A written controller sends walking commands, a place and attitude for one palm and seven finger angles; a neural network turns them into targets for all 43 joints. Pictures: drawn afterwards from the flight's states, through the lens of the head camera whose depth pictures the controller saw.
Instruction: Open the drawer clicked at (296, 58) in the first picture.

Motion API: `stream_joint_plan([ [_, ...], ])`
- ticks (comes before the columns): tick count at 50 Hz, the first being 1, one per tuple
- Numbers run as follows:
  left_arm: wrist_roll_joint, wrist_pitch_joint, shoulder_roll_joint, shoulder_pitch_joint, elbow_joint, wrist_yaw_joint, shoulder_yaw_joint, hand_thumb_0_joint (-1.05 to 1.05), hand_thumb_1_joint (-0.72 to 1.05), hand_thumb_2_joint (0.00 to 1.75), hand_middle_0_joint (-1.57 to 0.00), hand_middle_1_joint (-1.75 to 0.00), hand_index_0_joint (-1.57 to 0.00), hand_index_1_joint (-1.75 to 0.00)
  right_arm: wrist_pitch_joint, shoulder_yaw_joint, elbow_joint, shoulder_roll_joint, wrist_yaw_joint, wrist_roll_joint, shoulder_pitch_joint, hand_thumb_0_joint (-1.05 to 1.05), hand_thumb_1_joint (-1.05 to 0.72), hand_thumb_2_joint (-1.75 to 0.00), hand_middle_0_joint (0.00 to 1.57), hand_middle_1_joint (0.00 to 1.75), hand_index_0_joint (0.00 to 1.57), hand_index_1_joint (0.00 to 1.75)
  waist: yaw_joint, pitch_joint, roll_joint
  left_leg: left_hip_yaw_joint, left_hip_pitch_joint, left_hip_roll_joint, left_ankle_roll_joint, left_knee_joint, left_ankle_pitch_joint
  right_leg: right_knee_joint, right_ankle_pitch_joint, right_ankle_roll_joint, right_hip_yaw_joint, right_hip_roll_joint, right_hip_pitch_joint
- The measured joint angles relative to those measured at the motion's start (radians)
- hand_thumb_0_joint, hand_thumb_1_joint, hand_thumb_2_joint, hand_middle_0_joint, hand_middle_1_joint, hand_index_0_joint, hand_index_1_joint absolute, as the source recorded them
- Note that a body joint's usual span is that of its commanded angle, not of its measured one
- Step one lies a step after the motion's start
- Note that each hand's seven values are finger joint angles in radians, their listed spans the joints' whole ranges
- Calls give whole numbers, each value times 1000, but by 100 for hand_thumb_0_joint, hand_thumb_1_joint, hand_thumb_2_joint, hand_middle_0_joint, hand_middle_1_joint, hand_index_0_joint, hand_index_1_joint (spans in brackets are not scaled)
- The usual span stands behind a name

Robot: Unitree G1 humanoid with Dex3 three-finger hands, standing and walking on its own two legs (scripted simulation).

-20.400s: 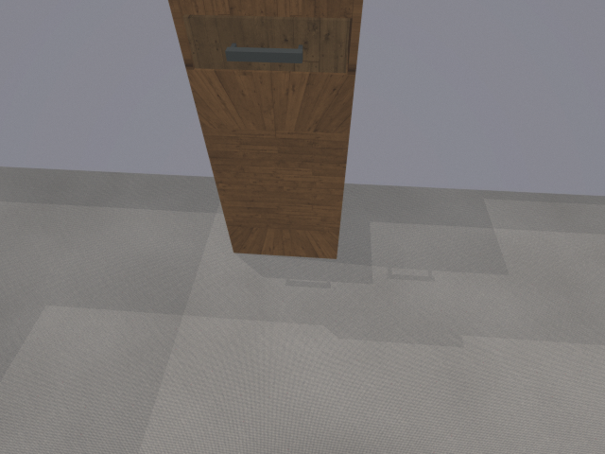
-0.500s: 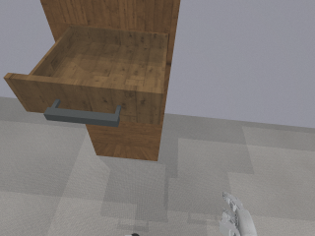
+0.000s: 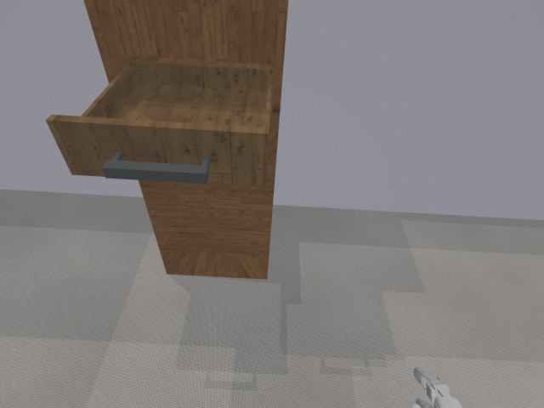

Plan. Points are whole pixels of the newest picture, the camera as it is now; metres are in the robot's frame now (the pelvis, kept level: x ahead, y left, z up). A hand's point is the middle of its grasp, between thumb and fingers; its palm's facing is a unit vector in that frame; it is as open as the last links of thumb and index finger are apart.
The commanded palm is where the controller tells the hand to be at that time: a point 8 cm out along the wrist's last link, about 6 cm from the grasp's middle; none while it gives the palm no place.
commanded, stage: stop stepping back and stand still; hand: left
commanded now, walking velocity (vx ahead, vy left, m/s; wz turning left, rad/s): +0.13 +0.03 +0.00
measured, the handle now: (159, 164) +0.50 +0.22 +0.10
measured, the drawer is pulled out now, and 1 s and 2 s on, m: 0.30 0.30 0.30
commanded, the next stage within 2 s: let the arm hang, fingers relaxed in 1.44 s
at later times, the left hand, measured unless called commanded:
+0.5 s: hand out of the picture +0.19 +0.24 +0.28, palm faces +0.53 -0.72 -0.45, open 7.4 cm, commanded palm +0.13 +0.29 +0.29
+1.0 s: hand out of the picture +0.19 +0.26 +0.28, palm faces +0.51 -0.72 -0.47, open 7.4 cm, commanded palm +0.13 +0.31 +0.29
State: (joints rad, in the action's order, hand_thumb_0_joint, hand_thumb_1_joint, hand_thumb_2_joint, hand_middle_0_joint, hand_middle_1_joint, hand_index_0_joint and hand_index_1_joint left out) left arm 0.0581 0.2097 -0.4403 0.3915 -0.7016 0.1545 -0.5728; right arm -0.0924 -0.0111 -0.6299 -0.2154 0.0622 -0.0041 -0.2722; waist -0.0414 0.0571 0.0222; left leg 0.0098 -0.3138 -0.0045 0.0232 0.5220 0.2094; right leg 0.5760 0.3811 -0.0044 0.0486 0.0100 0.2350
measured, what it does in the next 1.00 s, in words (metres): stands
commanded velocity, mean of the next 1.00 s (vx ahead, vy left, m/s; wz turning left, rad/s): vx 0.02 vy -0.01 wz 0.00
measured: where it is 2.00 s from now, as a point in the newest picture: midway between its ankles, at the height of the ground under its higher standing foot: outside the picture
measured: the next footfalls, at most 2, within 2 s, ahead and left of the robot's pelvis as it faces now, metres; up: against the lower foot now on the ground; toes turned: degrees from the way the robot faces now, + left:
none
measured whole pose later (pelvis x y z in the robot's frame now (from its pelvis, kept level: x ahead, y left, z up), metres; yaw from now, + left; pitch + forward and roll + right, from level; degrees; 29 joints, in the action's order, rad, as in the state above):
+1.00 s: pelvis +0.01 +0.03 +0.01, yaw +1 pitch +0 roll -1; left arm 0.07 0.27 -0.50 0.44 -0.73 0.14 -0.59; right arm -0.08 0.00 -0.60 -0.21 0.04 -0.02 -0.19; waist 0.00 -0.01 -0.01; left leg 0.02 -0.25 0.02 0.01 0.48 0.23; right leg 0.40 0.22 -0.02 0.04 -0.03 0.17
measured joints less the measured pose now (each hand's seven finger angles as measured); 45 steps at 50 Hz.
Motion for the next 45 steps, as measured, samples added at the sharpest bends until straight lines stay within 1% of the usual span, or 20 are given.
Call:
stream_joint_plan([
  [1, -3, 3, -7, 3, -14, 1, -1, 1, 89, 90, -21, -31, -21, -31, -4, 6, 4, 11, -3, 3, 0, 2, -91, -90, 20, 30, 19, 30, 0, 5, 3, -1, -9, -1, -2, 1, -3, -22, 12, -8, 7, -7, -12],
  [2, -6, 9, -10, 1, -23, 1, -1, 1, 89, 90, -21, -31, -21, -31, -6, 10, 5, 17, -5, 6, 3, 2, -91, -90, 20, 30, 19, 30, 0, 7, -4, -5, -20, 2, -4, 9, -1, -42, -11, -17, 10, -15, -15],
  [4, -9, 22, -19, -9, -30, -2, 1, 1, 88, 90, -21, -31, -21, -31, 1, 15, 5, 23, -11, 11, 12, 2, -90, -90, 20, 30, 20, 30, 2, 5, -28, -21, -46, 11, -8, 55, 55, -60, -63, -30, 24, -27, -16],
  [7, -8, 44, -33, -32, -20, -6, -1, 1, 88, 90, -21, -31, -21, -31, 20, 17, -19, 21, -21, 7, 24, 1, -90, -90, 20, 30, 20, 30, 31, 7, -40, -19, -111, 10, -18, 267, 144, -66, -96, -35, 18, -28, -16],
  [8, -8, 52, -32, -43, -5, -7, 0, 1, 88, 90, -21, -31, -21, -31, 26, 18, -27, 18, -23, 6, 26, 1, -90, -90, 20, 30, 20, 30, 38, 9, -41, -13, -119, 11, -18, 308, 150, -70, -96, -30, 14, -23, -20],
  [9, -7, 55, -31, -55, 12, -7, 0, 1, 88, 90, -21, -31, -21, -31, 32, 19, -33, 15, -22, 5, 25, 1, -90, -90, 20, 30, 20, 30, 43, 12, -40, -4, -115, 16, -15, 309, 148, -73, -95, -25, 12, -17, -24],
  [11, -6, 50, -27, -81, 48, -5, 3, 0, 88, 90, -21, -31, -21, -31, 41, 20, -36, 7, -17, 3, 22, 1, -90, -90, 21, 30, 20, 30, 45, 13, -40, 15, -72, 29, -8, 220, 133, -66, -87, -15, 14, -4, -29],
  [13, -2, 34, -16, -100, 65, 1, 12, 0, 88, 90, -21, -31, -21, -31, 42, 17, -20, -12, -8, 3, 18, 2, -90, -90, 21, 30, 20, 30, 39, 10, -59, 4, -14, 44, 6, 86, 149, -28, -63, -4, 26, -1, -14],
  [15, 2, 21, -5, -109, 66, 5, 14, 0, 89, 90, -21, -31, -21, -31, 41, 9, -14, -13, -3, 1, 36, 2, -90, -90, 21, 30, 20, 30, 31, -16, -55, 5, -25, 33, 1, 89, 61, 36, -21, 2, 13, 6, 12],
  [17, 1, 12, -3, -97, 56, 3, 4, 1, 89, 90, -21, -31, -21, -31, 30, 9, -13, 7, -4, 2, 51, 2, -90, -90, 20, 30, 20, 30, 28, -33, -33, 20, -24, 21, -5, 89, 51, 132, 33, 4, -22, -4, 54],
  [19, -2, 9, -6, -75, 33, 2, -2, 1, 89, 90, -21, -31, -21, -31, 9, 13, -9, 32, -12, 8, 52, 2, -90, -90, 20, 30, 20, 30, 20, -42, -19, 21, -13, 16, -9, 57, 40, 185, 52, 3, -28, -17, 83],
  [21, -2, 12, -18, -41, -3, 1, -10, 1, 89, 90, -21, -31, -21, -31, -10, 26, -1, 49, -24, 8, 50, 2, -90, -90, 20, 30, 20, 30, 18, -51, -14, 20, -4, 19, -16, 36, 31, 105, 13, 4, -12, -24, 68],
  [22, -1, 15, -32, -21, -23, 1, -19, 1, 89, 90, -21, -31, -21, -31, -15, 34, 6, 55, -30, 6, 49, 2, -90, -90, 20, 30, 20, 30, 20, -54, -7, 23, -5, 20, -20, 39, 34, 33, -43, 4, -8, -24, 48],
  [23, -1, 22, -42, -6, -37, -2, -25, 1, 89, 90, -21, -31, -21, -31, -17, 39, 9, 59, -34, 4, 51, 1, -90, -90, 20, 30, 20, 30, 23, -60, -6, 25, -7, 23, -26, 49, 41, -11, -91, -12, -7, -28, 33],
  [25, -2, 37, -42, 6, -47, -11, -18, 1, 89, 90, -21, -31, -21, -31, -14, 41, 1, 53, -40, 0, 59, 1, -90, -90, 21, 30, 20, 30, 23, -69, -35, 12, -6, 43, -34, 61, 54, -37, -101, -38, 5, -50, 14],
  [27, 3, 42, -47, 14, -47, -12, -17, 1, 88, 90, -21, -31, -21, -31, -2, 35, -6, 42, -45, -7, 62, 1, -90, -90, 21, 30, 20, 30, 25, -66, -56, -4, -9, 51, -36, 75, 60, -63, -98, -46, 10, -64, -2],
  [30, 7, 51, -56, 20, -26, -10, -26, 1, 88, 90, -21, -31, -22, -31, 18, 21, -13, 20, -41, -14, 67, 1, -90, -90, 21, 30, 20, 30, 24, -63, -72, -16, 11, 49, -32, 72, 74, -88, -98, -42, 9, -69, -25],
  [35, 10, 35, -56, 28, 21, -11, -35, 1, 88, 90, -21, -31, -22, -31, 39, 2, -3, -1, -30, -18, 78, 2, -90, -90, 20, 30, 20, 30, 21, -69, -52, 4, 68, 28, -22, -1, 57, -110, -101, -23, -9, -46, -54],
  [40, 11, 25, -41, 58, 3, -19, -7, 1, 88, 90, -21, -31, -21, -31, 29, -3, 29, -9, -27, -19, 87, 1, -91, -90, 20, 30, 20, 30, 17, -71, -38, 9, 71, 25, -17, -27, 44, -141, -121, -18, -14, -43, -59],
  [45, 10, 43, -46, 84, -45, -20, 4, 1, 88, 90, -21, -31, -22, -31, 16, -1, 41, -2, -23, -15, 89, 1, -91, -90, 20, 30, 20, 30, 24, -71, -29, 9, 63, 25, -14, -36, 31, -160, -140, -16, -14, -44, -56],
])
